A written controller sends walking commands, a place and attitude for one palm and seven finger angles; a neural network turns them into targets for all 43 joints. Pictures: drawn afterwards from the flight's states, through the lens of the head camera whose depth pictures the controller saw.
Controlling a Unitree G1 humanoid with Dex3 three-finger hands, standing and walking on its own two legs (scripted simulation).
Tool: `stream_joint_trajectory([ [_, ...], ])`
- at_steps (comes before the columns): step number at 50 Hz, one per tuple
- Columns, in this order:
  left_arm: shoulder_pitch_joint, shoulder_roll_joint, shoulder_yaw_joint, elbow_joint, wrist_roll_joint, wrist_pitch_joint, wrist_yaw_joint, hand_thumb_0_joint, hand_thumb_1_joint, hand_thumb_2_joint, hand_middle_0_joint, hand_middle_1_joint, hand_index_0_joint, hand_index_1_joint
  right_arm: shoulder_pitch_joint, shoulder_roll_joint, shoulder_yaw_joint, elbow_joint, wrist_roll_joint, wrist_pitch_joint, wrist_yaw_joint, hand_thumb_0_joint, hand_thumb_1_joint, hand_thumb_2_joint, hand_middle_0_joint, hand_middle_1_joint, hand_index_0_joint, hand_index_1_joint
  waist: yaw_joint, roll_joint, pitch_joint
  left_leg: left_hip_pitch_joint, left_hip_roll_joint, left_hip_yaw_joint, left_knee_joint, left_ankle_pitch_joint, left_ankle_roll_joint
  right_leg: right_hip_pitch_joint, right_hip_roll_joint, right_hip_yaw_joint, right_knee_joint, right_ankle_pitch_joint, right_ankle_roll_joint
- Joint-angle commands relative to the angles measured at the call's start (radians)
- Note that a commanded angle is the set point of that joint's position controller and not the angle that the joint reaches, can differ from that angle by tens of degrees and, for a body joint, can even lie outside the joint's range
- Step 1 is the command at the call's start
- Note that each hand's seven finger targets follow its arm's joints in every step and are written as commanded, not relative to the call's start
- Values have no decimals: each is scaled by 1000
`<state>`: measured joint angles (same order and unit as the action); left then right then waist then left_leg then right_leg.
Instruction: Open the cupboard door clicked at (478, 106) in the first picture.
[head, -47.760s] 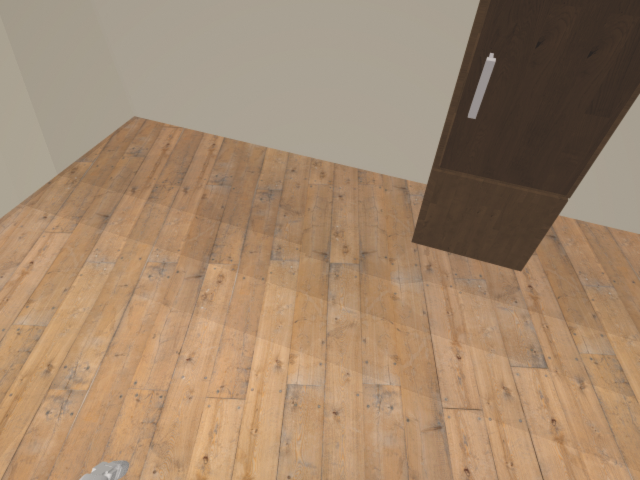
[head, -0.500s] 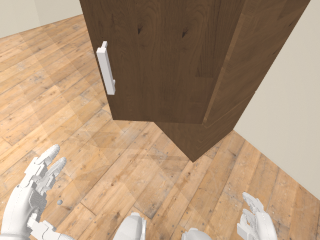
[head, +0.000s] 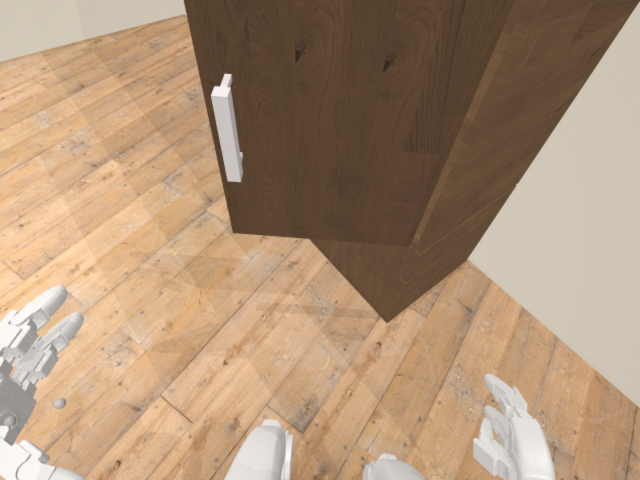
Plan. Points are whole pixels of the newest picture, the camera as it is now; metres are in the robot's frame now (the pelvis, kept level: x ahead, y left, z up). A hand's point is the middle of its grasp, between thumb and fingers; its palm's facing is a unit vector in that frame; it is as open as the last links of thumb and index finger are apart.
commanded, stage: slide the hand sideways off the handle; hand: left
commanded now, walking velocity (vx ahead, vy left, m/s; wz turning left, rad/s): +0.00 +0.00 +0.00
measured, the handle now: (231, 130) +0.59 +0.21 +0.07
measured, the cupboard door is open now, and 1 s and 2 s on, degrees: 49 49 49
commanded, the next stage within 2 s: draw the hand back to the body in 0.24 s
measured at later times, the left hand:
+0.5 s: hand (34, 396) +0.18 +0.30 +0.07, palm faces +0.01 -1.00 -0.08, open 16.3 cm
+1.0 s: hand out of the picture +0.19 +0.30 +0.15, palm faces +0.34 -0.86 -0.39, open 15.3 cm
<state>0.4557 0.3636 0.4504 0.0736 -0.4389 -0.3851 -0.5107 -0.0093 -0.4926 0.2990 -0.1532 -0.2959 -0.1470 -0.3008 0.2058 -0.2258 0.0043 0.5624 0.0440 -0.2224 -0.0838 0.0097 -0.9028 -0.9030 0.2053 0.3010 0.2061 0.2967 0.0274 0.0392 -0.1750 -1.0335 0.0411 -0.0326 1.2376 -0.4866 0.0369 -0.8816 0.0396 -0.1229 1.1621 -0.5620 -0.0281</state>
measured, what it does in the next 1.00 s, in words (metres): rises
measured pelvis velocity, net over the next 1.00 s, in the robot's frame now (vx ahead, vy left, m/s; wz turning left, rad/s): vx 0.03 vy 0.01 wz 0.02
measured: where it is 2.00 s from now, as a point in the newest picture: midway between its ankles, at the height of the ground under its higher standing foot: outside the picture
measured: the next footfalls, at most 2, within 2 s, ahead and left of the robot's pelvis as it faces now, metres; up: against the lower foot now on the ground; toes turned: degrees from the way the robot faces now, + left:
none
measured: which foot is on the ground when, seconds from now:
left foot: down 0.00-1.00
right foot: down 0.00-1.00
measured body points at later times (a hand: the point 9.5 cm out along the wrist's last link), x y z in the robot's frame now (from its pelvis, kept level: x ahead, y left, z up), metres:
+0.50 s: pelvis -0.01 +0.02 +0.00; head +0.06 +0.06 +0.45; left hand +0.17 +0.35 +0.08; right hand +0.19 -0.21 -0.05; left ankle +0.06 +0.09 -0.64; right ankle +0.01 -0.11 -0.64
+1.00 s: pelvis +0.03 +0.01 +0.07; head +0.03 +0.01 +0.52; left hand +0.17 +0.34 +0.17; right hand +0.22 -0.21 +0.01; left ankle +0.06 +0.09 -0.64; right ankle +0.01 -0.11 -0.64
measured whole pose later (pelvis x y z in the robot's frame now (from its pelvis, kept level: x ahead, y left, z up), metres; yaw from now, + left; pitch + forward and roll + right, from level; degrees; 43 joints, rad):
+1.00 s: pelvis +0.03 +0.01 +0.07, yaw +1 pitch +6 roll -3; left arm 0.61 0.40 0.37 -0.30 -0.17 -0.04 0.00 -0.01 -0.31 0.38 -0.16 -0.30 -0.16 -0.30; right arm 0.24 -0.22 0.05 0.53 0.04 -0.17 -0.13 0.01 -0.90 -0.90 0.21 0.30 0.21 0.30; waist 0.04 0.05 -0.12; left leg -0.60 0.01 0.00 0.86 -0.38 0.05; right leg -0.45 0.02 -0.08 0.77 -0.43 -0.01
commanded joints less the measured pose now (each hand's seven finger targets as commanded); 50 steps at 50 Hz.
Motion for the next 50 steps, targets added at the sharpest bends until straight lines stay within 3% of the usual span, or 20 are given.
stream_joint_trajectory([
  [1, 0, 222, 158, -161, -54, -64, -31, 0, -500, 300, -150, -300, -150, -300, -48, -156, -64, -143, 1, -69, -14, 0, -900, -900, 200, 300, 200, 300, 7, 78, -174, 240, -32, -58, -203, 144, -23, 11, 31, 73, -182, 97, -14],
  [3, -9, 225, 158, -160, -61, -63, -52, 0, -500, 300, -150, -300, -150, -300, -51, -161, -62, -138, 1, -81, -15, 0, -900, -900, 200, 300, 200, 300, 8, 117, -171, 248, -32, -58, -202, 144, -24, -1, 32, 70, -173, 98, -17],
  [10, -54, 291, 217, -118, -80, -39, -92, 0, -500, 300, -150, -300, -150, -300, -38, -183, -59, -129, 1, -104, -20, 0, -900, -900, 200, 300, 200, 300, 10, 100, -172, 237, -29, -79, -211, 84, -25, -27, 38, 62, -161, 58, -17],
  [13, -103, 278, 190, -118, -86, -27, -106, 0, -500, 300, -150, -300, -150, -300, -36, -193, -53, -132, 1, -115, -23, 0, -900, -900, 200, 300, 200, 300, 1, 103, -171, 227, -29, -82, -205, 50, -22, -41, 38, 65, -154, 38, -15],
  [17, -96, 275, 172, -161, -76, -6, -96, 0, -500, 300, -150, -300, -150, -300, -33, -199, -52, -140, -1, -129, -19, 0, -900, -900, 200, 300, 200, 300, 14, 141, -205, 271, -28, -102, -230, 41, -28, -48, 41, 54, -136, 61, -18],
  [20, -1, 277, 166, -330, -67, 22, -54, 0, -500, 300, -150, -300, -150, -300, -30, -188, -57, -165, 9, -130, -11, 0, -900, -900, 200, 300, 200, 300, 37, 175, -258, 386, -25, -120, -303, 77, -50, -10, 42, 34, -156, 101, -16],
  [21, 31, 273, 165, -364, -59, 39, -30, 0, -500, 300, -150, -300, -150, -300, -28, -183, -56, -166, 11, -126, -8, 0, -900, -900, 200, 300, 200, 300, 40, 198, -250, 411, -25, -126, -327, 81, -57, -3, 43, 29, -166, 106, -16],
  [23, 65, 282, 189, -397, -44, 67, 23, 0, -500, 300, -150, -300, -150, -300, -25, -172, -57, -165, 12, -112, -7, 0, -900, -900, 200, 300, 200, 300, 37, 178, -223, 411, -23, -139, -359, 62, -65, 17, 45, 14, -181, 104, -13],
  [26, 90, 223, 159, -407, -37, 87, 80, 0, -500, 300, -150, -300, -150, -300, -29, -158, -53, -168, 16, -93, -11, 0, -900, -900, 200, 300, 200, 300, 19, 168, -150, 417, -24, -148, -399, 9, -72, 29, 42, 4, -214, 92, -8],
  [27, 107, 226, 172, -398, -36, 89, 93, 0, -500, 300, -150, -300, -150, -300, -33, -157, -54, -165, 14, -93, -11, 0, -900, -900, 200, 300, 200, 300, 26, 152, -151, 414, -25, -149, -404, 12, -70, 52, 45, 7, -224, 97, -11],
  [30, 98, 192, 129, -381, -34, 95, 93, 0, -500, 300, -150, -300, -150, -300, -22, -162, -49, -172, 18, -85, -15, 0, -900, -900, 200, 300, 200, 300, -2, 112, -112, 417, -25, -138, -413, 10, -63, 71, 40, 6, -264, 99, -4],
  [35, 60, 194, 84, -423, -30, 98, 63, 0, -500, 300, -150, -300, -150, -300, -13, -174, -38, -178, 17, -102, -20, 0, -900, -900, 200, 300, 200, 300, -14, 107, -105, 477, -26, -131, -434, 67, -54, 129, 37, 18, -313, 142, -5],
  [37, 65, 214, 97, -436, -28, 104, 60, 0, -500, 300, -150, -300, -150, -300, -18, -173, -34, -173, 16, -111, -21, 0, -900, -900, 200, 300, 200, 300, -1, 120, -102, 500, -26, -128, -445, 108, -55, 164, 40, 22, -328, 168, -10],
  [42, 72, 246, 148, -451, -35, 143, 77, 0, -325, 375, -156, -300, -156, -300, -25, -159, -26, -174, 20, -107, -25, 0, -900, -900, 200, 300, 200, 300, 17, 107, -75, 516, -28, -98, -467, 155, -41, 254, 36, 24, -389, 196, -11],
  [43, 34, 407, 182, -542, 176, 192, 300, 0, -290, 390, -158, -300, -158, -300, -56, -158, -13, -192, -4, -64, -48, 0, -900, -900, 200, 300, 200, 300, 81, 168, -82, 525, -22, -82, -545, 91, -42, 322, 7, 94, -449, 173, -25],
  [44, 111, 245, 96, -554, 193, 236, 405, 0, -255, 405, -159, -300, -159, -300, -63, -119, -4, -205, -7, -45, -57, 0, -900, -900, 200, 300, 200, 300, 44, 185, -7, 512, -20, -83, -586, 35, -55, 323, -8, 79, -467, 161, -25],
  [45, 160, 188, 38, -556, 235, 271, 481, 0, -220, 420, -160, -300, -160, -300, -52, -108, -2, -197, -3, -19, -58, 0, -900, -900, 200, 300, 200, 300, 34, 185, 19, 527, -13, -86, -609, -1, -51, 338, -13, 75, -483, 153, -20],
  [46, 170, 179, 16, -573, 261, 293, 538, 0, -185, 435, -161, -300, -161, -300, -50, -109, -2, -195, -3, 3, -58, 0, -900, -900, 200, 300, 200, 300, 25, 165, 27, 537, -10, -84, -622, -7, -45, 363, -17, 77, -504, 158, -17],
  [47, 179, 195, 23, -584, 283, 307, 582, 0, -150, 450, -162, -300, -162, -300, -54, -112, -6, -192, -7, 16, -59, 0, -900, -900, 200, 300, 200, 300, 27, 101, 16, 547, -10, -76, -631, 20, -35, 407, -17, 83, -537, 172, -16],
  [50, 126, 205, 0, -581, 332, 322, 660, 0, -45, 495, -166, -300, -166, -300, -58, -128, -4, -177, -14, 49, -59, 0, -900, -900, 200, 300, 200, 300, 8, 67, 37, 622, -14, -42, -651, 104, -22, 461, -31, 88, -599, 216, -7],
])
